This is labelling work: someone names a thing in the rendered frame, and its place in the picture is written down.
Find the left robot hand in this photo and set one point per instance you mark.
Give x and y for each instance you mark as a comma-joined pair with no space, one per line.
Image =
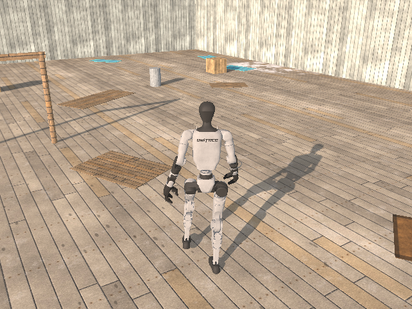
167,194

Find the left robot foot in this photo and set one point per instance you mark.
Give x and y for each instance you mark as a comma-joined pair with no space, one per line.
186,244

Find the robot left upper arm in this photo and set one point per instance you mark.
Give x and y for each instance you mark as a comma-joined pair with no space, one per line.
183,145

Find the robot right upper arm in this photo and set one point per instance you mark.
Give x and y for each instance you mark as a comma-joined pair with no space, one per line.
229,145

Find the robot left forearm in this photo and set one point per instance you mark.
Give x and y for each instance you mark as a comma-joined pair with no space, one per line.
173,174

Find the robot right forearm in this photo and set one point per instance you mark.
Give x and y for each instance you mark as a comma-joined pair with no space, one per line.
234,167

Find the right robot hand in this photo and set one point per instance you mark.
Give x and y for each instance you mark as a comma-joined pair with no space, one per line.
228,175

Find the right robot thigh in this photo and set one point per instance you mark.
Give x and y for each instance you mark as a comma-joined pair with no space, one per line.
221,190

